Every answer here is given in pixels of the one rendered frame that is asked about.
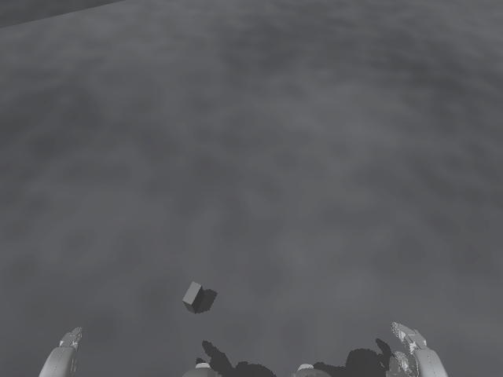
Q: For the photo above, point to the left robot hand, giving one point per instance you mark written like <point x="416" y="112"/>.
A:
<point x="62" y="361"/>

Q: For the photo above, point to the right robot hand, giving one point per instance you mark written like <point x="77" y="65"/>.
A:
<point x="425" y="362"/>

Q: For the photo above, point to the carton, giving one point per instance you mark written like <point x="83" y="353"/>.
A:
<point x="194" y="297"/>

